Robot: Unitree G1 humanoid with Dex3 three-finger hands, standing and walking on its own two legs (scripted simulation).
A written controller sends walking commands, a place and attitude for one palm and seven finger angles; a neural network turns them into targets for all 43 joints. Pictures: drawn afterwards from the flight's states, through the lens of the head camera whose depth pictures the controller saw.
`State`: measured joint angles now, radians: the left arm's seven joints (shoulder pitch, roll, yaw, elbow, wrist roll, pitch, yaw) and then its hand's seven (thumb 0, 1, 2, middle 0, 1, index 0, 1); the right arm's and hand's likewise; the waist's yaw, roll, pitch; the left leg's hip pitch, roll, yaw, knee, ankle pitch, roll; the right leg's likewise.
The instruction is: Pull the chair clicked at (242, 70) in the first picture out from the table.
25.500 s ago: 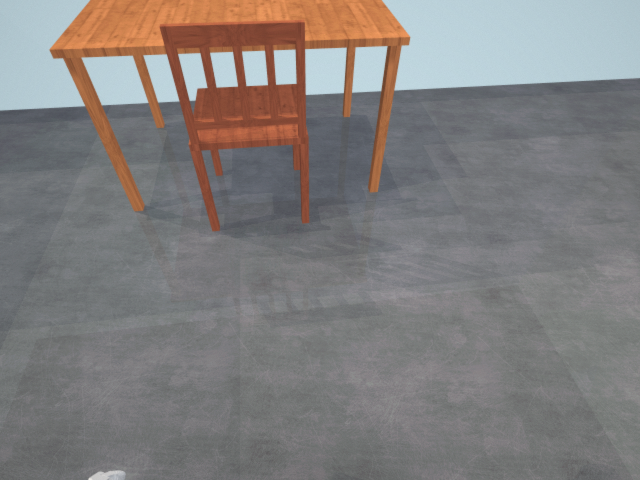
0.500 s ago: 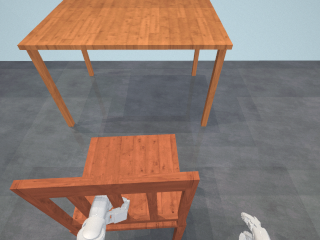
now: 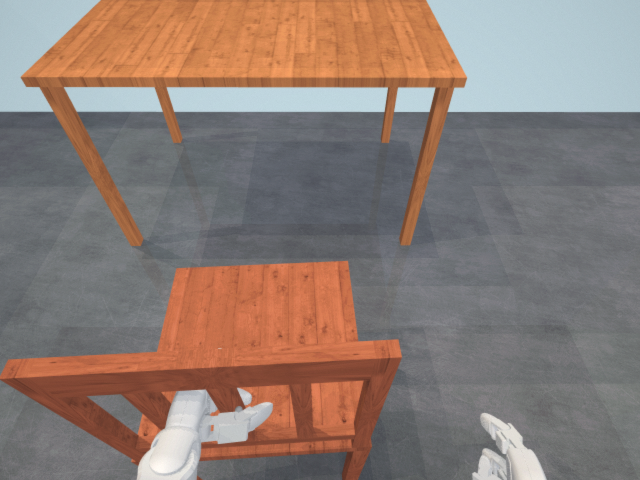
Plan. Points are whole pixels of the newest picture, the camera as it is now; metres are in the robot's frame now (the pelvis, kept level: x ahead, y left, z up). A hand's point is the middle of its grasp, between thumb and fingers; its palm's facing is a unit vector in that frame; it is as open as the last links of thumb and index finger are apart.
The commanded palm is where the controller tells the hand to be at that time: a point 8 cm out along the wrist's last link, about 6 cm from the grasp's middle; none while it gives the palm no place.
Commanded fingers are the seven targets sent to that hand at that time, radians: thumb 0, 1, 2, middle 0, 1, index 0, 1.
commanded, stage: open the thumb and straighten the fingers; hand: left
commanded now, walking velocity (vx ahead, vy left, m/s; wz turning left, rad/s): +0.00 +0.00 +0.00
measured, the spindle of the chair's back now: (234, 412) +0.24 +0.13 -0.10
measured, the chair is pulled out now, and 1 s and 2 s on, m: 0.69 0.69 0.69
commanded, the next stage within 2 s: draw the fingers out of the gap in 0.50 s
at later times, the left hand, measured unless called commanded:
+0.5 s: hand (232, 416) +0.22 +0.12 -0.06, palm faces +0.00 -0.99 -0.14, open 17.0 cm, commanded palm +0.21 +0.17 -0.03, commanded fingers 0.00 -0.55 0.20 0.00 0.00 0.00 0.00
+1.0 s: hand (223, 472) +0.16 +0.12 -0.06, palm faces +0.01 -0.99 -0.13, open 17.5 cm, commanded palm +0.12 +0.17 -0.03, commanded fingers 0.00 -0.55 0.20 0.00 0.00 0.00 0.00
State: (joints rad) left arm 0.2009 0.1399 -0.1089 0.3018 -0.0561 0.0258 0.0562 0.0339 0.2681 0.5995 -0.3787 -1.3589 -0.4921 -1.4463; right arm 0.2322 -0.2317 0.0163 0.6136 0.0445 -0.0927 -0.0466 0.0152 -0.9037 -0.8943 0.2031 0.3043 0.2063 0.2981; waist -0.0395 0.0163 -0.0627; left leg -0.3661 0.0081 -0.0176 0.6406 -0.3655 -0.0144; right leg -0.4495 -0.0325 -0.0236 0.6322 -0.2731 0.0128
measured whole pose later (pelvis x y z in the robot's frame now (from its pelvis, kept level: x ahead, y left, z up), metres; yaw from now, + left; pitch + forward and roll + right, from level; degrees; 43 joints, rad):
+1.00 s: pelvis +0.02 +0.01 -0.04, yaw +3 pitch +12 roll -1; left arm 0.70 0.15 -0.18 -0.28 0.01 0.20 0.05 -0.01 -0.54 0.20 0.00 0.00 0.00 0.00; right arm 0.26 -0.22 0.02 0.45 0.03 -0.15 -0.11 0.02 -0.90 -0.89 0.20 0.30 0.21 0.30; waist -0.01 0.05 -0.18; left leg -0.64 -0.01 -0.07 0.98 -0.56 -0.01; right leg -0.69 -0.06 -0.07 0.95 -0.47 0.02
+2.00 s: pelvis +0.00 +0.00 -0.06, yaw +3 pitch +11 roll -2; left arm 0.90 0.26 0.03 -0.47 -0.21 -0.28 -0.11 -0.02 -0.50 0.22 -0.01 -0.01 -0.04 -0.02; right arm 0.22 -0.17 -0.02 0.53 0.08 -0.20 -0.09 0.02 -0.90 -0.89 0.20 0.30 0.21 0.30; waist 0.04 0.07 -0.15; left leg -0.71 0.01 -0.09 1.10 -0.58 -0.02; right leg -0.74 -0.04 -0.09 1.03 -0.47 0.01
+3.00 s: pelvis +0.04 +0.00 +0.01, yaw +2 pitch -2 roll -1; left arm 0.50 0.35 0.33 -0.44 -0.04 -0.02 0.15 0.01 0.87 0.89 -0.21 -0.30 -0.21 -0.30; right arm 0.17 -0.23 0.00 0.69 0.03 -0.14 -0.11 0.02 -0.90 -0.89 0.20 0.30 0.21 0.30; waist 0.06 0.09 0.00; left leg -0.08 0.02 -0.05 0.46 -0.34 -0.02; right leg -0.15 -0.02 -0.06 0.45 -0.26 0.01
